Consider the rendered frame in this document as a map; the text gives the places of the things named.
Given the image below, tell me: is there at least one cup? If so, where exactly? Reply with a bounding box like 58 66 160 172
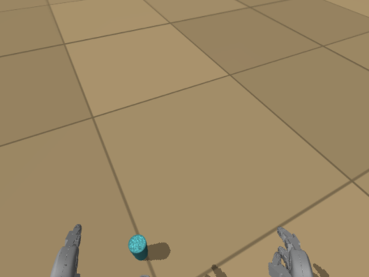
128 234 148 260

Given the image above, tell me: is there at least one right robot hand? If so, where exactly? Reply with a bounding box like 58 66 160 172
268 226 314 277

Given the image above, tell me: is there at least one left robot hand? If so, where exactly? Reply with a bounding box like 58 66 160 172
50 224 82 277

